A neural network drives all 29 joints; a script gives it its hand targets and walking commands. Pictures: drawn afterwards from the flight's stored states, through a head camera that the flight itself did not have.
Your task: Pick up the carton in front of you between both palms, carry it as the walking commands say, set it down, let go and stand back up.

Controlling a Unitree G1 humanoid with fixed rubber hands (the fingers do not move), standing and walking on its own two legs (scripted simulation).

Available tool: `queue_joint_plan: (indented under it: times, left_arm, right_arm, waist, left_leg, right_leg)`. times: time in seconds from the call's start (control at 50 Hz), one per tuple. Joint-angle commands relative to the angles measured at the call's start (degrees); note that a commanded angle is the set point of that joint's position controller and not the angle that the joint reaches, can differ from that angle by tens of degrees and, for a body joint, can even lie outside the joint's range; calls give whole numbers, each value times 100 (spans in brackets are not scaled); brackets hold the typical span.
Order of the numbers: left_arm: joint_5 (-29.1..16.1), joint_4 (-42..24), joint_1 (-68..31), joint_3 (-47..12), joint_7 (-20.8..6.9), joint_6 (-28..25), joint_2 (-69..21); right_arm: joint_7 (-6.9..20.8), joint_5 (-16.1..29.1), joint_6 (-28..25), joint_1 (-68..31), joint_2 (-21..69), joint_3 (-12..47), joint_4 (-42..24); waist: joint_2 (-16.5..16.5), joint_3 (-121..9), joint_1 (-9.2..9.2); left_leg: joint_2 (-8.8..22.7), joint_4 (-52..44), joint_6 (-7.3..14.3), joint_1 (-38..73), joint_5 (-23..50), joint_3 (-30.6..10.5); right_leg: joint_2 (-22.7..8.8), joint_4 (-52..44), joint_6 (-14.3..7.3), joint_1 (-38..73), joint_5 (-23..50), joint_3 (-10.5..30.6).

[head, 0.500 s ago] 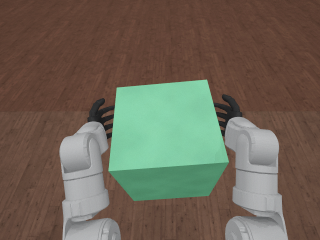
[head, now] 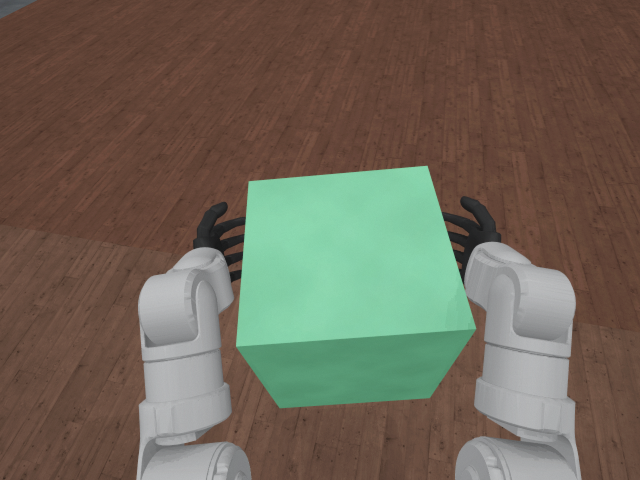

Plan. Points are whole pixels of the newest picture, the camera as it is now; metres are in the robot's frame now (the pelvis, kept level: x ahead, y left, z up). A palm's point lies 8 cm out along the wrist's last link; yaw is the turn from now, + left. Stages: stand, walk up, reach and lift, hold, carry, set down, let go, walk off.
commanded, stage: carry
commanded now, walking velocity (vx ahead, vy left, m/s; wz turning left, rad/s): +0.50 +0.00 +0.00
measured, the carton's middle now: (346, 298) +0.34 +0.02 +0.05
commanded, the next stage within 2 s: none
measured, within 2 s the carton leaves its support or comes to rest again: neither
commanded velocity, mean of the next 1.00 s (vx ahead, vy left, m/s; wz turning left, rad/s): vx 0.50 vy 0.00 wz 0.00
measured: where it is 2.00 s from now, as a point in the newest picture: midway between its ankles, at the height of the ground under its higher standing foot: (347, 212)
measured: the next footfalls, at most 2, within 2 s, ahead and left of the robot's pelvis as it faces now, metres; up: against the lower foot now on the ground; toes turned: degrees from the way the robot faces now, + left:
left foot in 0.32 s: +0.39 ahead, +0.13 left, +0.02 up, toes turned +5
right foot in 0.78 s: +0.66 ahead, -0.09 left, +0.06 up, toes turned -7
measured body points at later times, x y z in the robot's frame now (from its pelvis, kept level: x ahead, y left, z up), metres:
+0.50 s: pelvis +0.30 +0.05 +0.03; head +0.33 +0.06 +0.48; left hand +0.67 +0.17 +0.15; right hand +0.63 -0.14 +0.15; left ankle +0.35 +0.12 -0.69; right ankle +0.25 -0.07 -0.58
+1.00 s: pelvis +0.60 +0.00 +0.07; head +0.63 -0.01 +0.52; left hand +0.94 +0.17 +0.20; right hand +0.96 -0.14 +0.19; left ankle +0.61 +0.12 -0.56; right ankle +0.61 -0.08 -0.66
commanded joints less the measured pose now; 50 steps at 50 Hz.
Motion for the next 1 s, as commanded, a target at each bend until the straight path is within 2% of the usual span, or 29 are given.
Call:
queue_joint_plan:
  times: [0.0,0.04,0.1,0.16,0.22,0.26,0.28,0.3,0.32,0.34,0.36,0.38,0.4,0.44,0.5,0.58,0.68,0.7,0.72,0.74,0.76,0.78,0.8,0.82,0.84,0.86,0.9,0.94,0.98]
  left_arm:
    - [-1949,-1090,-4324,-3932,-463,-245,-4797]
    - [-1988,-1132,-4155,-3951,-484,-317,-4658]
    - [-1866,-1065,-3726,-3814,-406,-308,-4255]
    - [-1618,-869,-3296,-3587,-307,-189,-3865]
    - [-1375,-639,-3086,-3380,-255,-51,-3627]
    - [-1248,-499,-3083,-3276,-233,14,-3575]
    - [-1196,-435,-3065,-3226,-220,47,-3545]
    - [-1126,-396,-3060,-3172,-205,77,-3502]
    - [-1070,-418,-3070,-3105,-192,109,-3527]
    - [-1055,-409,-3219,-3039,-176,109,-3538]
    - [-1024,-405,-3411,-3001,-154,73,-3749]
    - [-990,-441,-3423,-2928,-156,49,-3907]
    - [-958,-436,-3487,-2940,-169,2,-4095]
    - [-857,-427,-3463,-3024,-184,-118,-4302]
    - [-824,-571,-3416,-3222,-161,-247,-4291]
    - [-952,-817,-3306,-3365,-119,-231,-3947]
    - [-1039,-657,-3152,-3308,-115,-11,-3656]
    - [-1053,-577,-3168,-3276,-124,27,-3651]
    - [-1053,-462,-3135,-3238,-133,54,-3649]
    - [-1045,-321,-3097,-3194,-137,64,-3668]
    - [-1033,-183,-2899,-3114,-136,67,-3642]
    - [-975,-174,-3000,-3060,-108,50,-3518]
    - [-1058,-169,-3069,-3118,-119,34,-3757]
    - [-1209,-402,-3357,-3238,-178,21,-3956]
    - [-1431,-582,-3641,-3468,-253,-34,-4281]
    - [-1601,-819,-3911,-3644,-327,-107,-4528]
    - [-1847,-1020,-4257,-3851,-442,-241,-4754]
    - [-1913,-1063,-4139,-3901,-482,-324,-4670]
    - [-1867,-1016,-3868,-3846,-450,-346,-4448]
  right_arm:
    - [11,825,-273,-3493,4304,3371,-432]
    - [-20,814,-353,-3400,4218,3507,-547]
    - [-71,889,-362,-3320,3938,3648,-749]
    - [-86,975,-242,-3167,3689,3675,-721]
    - [-60,1019,-97,-3146,3581,3610,-541]
    - [-43,1053,-21,-3168,3568,3537,-368]
    - [-43,1064,0,-3109,3573,3492,-231]
    - [-56,1041,11,-2955,3524,3409,-61]
    - [-74,1007,5,-2902,3480,3316,41]
    - [-68,1029,-16,-3035,3627,3346,97]
    - [-17,1167,-21,-3261,3851,3453,-89]
    - [62,1405,-66,-3515,4191,3710,-296]
    - [152,1643,-133,-3885,4453,3925,-521]
    - [280,1969,-274,-4384,4767,4178,-843]
    - [329,2026,-388,-4241,4660,4221,-956]
    - [216,1822,-334,-3724,4157,4042,-875]
    - [75,1365,-118,-3141,3685,3665,-449]
    - [65,1302,-86,-3127,3646,3606,-376]
    - [56,1250,-58,-3130,3617,3543,-312]
    - [48,1211,-31,-3081,3608,3495,-234]
    - [34,1143,-8,-3138,3537,3448,-232]
    - [31,1105,26,-3110,3673,3398,-204]
    - [21,1084,17,-3348,3710,3347,-278]
    - [14,1037,-13,-3433,3935,3368,-203]
    - [21,988,-65,-3411,4070,3316,-229]
    - [26,948,-123,-3409,4217,3300,-242]
    - [24,846,-253,-3473,4375,3371,-298]
    - [-3,818,-344,-3392,4321,3505,-402]
    - [-44,829,-386,-3311,4149,3598,-538]
  waist:
    - [-413,-2642,-194]
    - [-636,-2598,-199]
    - [-689,-2401,-127]
    - [-773,-2140,-91]
    - [-959,-1833,-104]
    - [-1161,-1876,-405]
    - [-1002,-2093,-699]
    - [-500,-2594,-1004]
    - [868,-3065,-1109]
    - [1935,-2923,-1149]
    - [1253,-2835,-975]
    - [488,-2712,-1051]
    - [62,-2563,-980]
    - [282,-2570,-770]
    - [516,-2526,-763]
    - [457,-2301,-857]
    - [754,-1845,-863]
    - [864,-1858,-744]
    - [943,-1987,-511]
    - [753,-2307,-221]
    - [344,-2854,86]
    - [-1351,-3282,-25]
    - [-1821,-2959,42]
    - [-1288,-2768,-59]
    - [-567,-2691,-4]
    - [-240,-2599,-75]
    - [-434,-2621,-204]
    - [-665,-2575,-210]
    - [-706,-2453,-175]
  left_leg:
    - [267,126,83,-1614,332,-170]
    - [265,-84,30,-1778,414,-4]
    - [361,-912,-103,-2177,658,176]
    - [371,-2231,-135,-1792,1019,365]
    - [109,-3376,-39,-1029,1145,869]
    - [-232,-3812,89,-82,1039,1279]
    - [-536,-4270,139,881,1132,1561]
    - [-356,-4327,189,2389,969,1219]
    - [1228,-4926,794,3611,-129,-1773]
    - [1857,-5820,1384,4308,716,-4033]
    - [1972,-5446,1483,4319,1346,-3668]
    - [1835,-5131,1421,3965,1897,-3086]
    - [1718,-5083,1214,3572,2106,-2583]
    - [1526,-5289,904,3153,1448,-1937]
    - [1455,-5503,1002,3147,1410,-1510]
    - [1375,-5612,1113,3315,1982,-930]
    - [1085,-5622,764,3075,3080,-120]
    - [1058,-5367,632,3007,3789,60]
    - [1025,-4794,473,2874,4673,309]
    - [874,-3803,241,2481,5192,700]
    - [682,-2570,-16,1620,4098,829]
    - [-25,-887,-303,-189,2054,650]
    - [-556,69,-252,-1360,-269,134]
    - [-161,762,-45,-1837,-302,-234]
    - [-4,861,4,-1941,-165,-208]
    - [177,581,39,-1916,10,-234]
    - [269,71,44,-1674,289,-170]
    - [256,-155,3,-1800,426,3]
    - [311,-696,-78,-2049,620,135]
  right_leg:
    - [-1577,-1413,-680,3212,1022,2638]
    - [-1545,-1527,-760,3156,967,2338]
    - [-1536,-1679,-886,3312,1221,1967]
    - [-1349,-1751,-768,3158,1541,1432]
    - [-1192,-1744,-500,2936,2171,975]
    - [-1177,-1135,-277,2767,3431,695]
    - [-1033,-257,-97,2538,4036,305]
    - [-844,940,141,1838,3610,84]
    - [-320,2693,481,276,1866,114]
    - [561,3870,523,-1389,-916,609]
    - [156,4719,347,-1878,-968,1160]
    - [-45,4906,268,-2037,-822,1135]
    - [-225,4685,215,-2018,-638,1161]
    - [-373,4116,171,-1770,-330,1128]
    - [-406,3793,236,-1997,-42,884]
    - [-538,2556,396,-2232,224,652]
    - [-196,605,267,-1164,453,-83]
    - [-15,327,202,-694,368,-282]
    - [258,73,147,18,364,-544]
    - [423,-337,61,1283,537,-663]
    - [-12,-447,-46,2837,156,144]
    - [-1790,-1205,-856,4026,-680,3568]
    - [-2023,-1973,-1242,4201,285,4913]
    - [-2028,-1547,-1229,4165,994,4301]
    - [-1925,-1272,-1127,3887,1486,3734]
    - [-1801,-1235,-936,3548,1571,3255]
    - [-1607,-1424,-666,3179,974,2667]
    - [-1558,-1550,-728,3103,872,2345]
    - [-1551,-1670,-830,3172,993,2082]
